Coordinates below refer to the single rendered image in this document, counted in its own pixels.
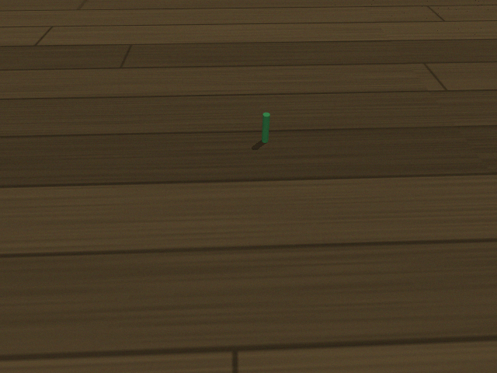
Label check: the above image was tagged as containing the can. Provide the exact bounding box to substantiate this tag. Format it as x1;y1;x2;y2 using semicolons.
262;113;270;143

